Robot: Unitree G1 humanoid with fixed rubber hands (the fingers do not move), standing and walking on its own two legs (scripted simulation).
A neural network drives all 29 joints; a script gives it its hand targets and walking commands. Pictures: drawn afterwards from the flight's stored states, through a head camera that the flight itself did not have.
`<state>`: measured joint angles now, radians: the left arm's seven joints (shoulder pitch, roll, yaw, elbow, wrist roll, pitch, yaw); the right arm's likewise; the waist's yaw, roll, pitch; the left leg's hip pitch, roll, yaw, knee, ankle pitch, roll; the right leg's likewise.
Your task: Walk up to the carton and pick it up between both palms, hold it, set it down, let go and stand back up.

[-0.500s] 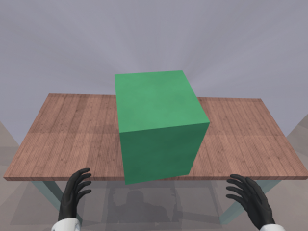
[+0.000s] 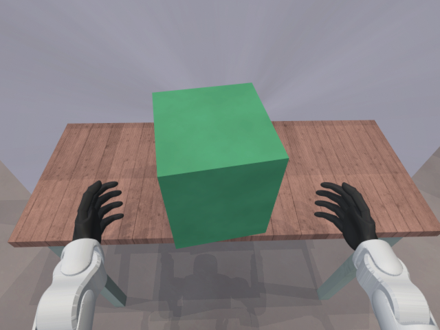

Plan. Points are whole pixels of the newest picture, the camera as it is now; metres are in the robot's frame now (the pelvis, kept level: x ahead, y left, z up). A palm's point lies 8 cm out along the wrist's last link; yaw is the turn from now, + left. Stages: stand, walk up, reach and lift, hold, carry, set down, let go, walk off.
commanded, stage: reach and lift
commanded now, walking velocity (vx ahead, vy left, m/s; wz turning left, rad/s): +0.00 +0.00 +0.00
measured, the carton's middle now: (213, 167) +0.41 +0.05 +0.04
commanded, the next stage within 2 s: none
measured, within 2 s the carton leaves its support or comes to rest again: neither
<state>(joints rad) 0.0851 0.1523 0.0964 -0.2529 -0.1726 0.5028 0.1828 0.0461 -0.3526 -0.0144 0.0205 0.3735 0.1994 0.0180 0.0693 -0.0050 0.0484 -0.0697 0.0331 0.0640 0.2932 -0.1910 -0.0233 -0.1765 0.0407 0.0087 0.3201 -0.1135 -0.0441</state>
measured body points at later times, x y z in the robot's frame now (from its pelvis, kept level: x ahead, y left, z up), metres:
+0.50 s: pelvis +0.01 +0.00 +0.00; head +0.01 +0.00 +0.45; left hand +0.30 +0.25 +0.13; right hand +0.37 -0.19 +0.12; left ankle -0.02 +0.13 -0.75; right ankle +0.04 -0.09 -0.75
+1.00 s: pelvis +0.01 +0.00 +0.00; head +0.02 +0.00 +0.45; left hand +0.35 +0.26 +0.17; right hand +0.44 -0.17 +0.17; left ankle -0.02 +0.13 -0.75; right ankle +0.04 -0.09 -0.75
